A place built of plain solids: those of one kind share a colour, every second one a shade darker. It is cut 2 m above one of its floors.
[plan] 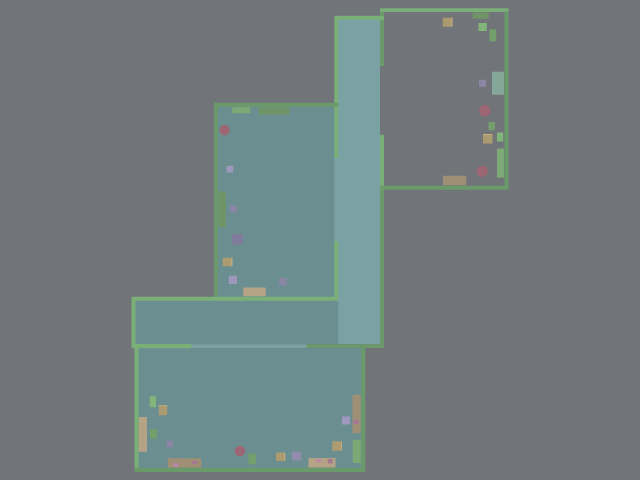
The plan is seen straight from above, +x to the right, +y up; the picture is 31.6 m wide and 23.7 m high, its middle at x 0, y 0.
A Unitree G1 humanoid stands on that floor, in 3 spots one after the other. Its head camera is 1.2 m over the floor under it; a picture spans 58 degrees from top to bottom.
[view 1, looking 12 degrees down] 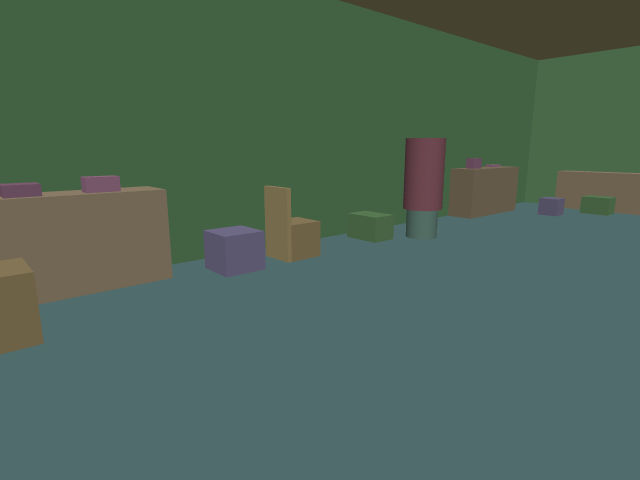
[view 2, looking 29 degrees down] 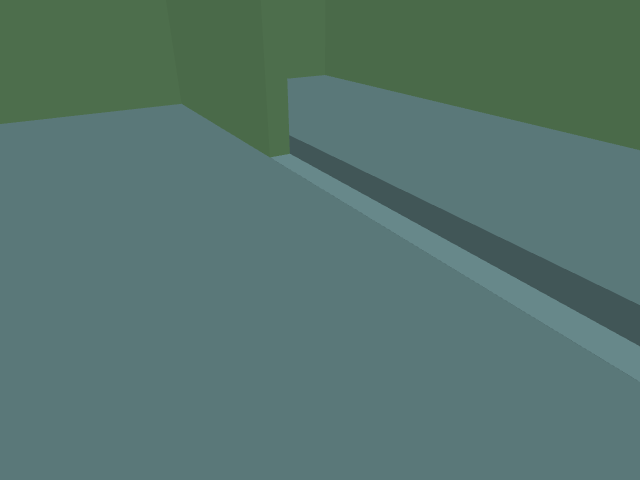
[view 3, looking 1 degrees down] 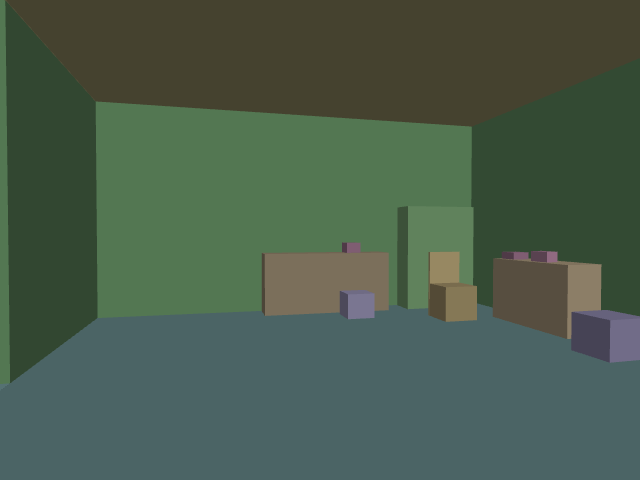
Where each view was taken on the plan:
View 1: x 0.96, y -6.90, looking -131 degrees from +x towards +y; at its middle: chair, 4.86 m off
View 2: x -3.01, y -6.90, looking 148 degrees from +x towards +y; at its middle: floor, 2.48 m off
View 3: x -4.59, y -6.90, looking -14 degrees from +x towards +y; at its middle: wall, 6.83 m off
